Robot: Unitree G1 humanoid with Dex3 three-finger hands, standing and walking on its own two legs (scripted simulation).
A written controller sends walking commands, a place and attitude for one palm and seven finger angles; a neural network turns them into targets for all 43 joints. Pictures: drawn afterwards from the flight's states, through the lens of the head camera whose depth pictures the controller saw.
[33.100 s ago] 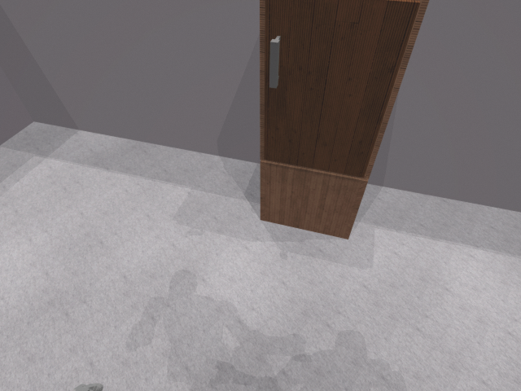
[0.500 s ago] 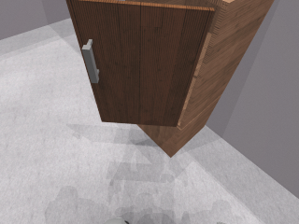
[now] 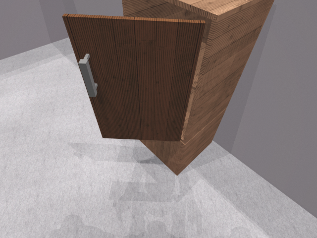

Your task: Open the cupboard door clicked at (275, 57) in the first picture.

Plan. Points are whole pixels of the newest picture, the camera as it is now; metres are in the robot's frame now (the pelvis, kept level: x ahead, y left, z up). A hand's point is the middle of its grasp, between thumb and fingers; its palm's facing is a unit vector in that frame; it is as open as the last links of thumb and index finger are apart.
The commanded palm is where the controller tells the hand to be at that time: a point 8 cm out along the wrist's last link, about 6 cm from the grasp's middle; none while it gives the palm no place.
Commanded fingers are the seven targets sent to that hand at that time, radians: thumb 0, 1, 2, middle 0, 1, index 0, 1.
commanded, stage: come to a stop and stand still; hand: left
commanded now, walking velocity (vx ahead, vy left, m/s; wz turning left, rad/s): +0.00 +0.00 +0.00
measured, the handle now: (90, 75) +0.59 +0.27 +0.06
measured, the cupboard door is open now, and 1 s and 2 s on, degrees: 44 44 44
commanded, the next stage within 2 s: look again from close up in 0.04 s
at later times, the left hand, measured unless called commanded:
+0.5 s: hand out of the picture +0.01 +0.20 -0.17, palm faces -0.01 -0.97 -0.25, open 7.4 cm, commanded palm none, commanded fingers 0.00 0.90 0.90 -0.20 -0.30 -0.20 -0.30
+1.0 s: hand out of the picture +0.02 +0.19 -0.18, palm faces +0.01 -0.98 -0.20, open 7.4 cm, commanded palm none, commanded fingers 0.00 0.90 0.90 -0.20 -0.30 -0.20 -0.30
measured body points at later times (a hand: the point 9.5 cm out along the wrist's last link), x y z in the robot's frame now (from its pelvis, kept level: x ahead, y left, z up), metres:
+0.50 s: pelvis -0.01 +0.01 -0.01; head +0.00 +0.00 +0.44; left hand +0.01 +0.25 -0.15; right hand +0.02 -0.22 -0.17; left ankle +0.01 +0.12 -0.74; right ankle -0.03 -0.12 -0.74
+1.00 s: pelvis +0.02 +0.01 -0.01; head +0.03 +0.01 +0.44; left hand +0.02 +0.24 -0.17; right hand +0.02 -0.24 -0.16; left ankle +0.01 +0.12 -0.74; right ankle -0.03 -0.12 -0.74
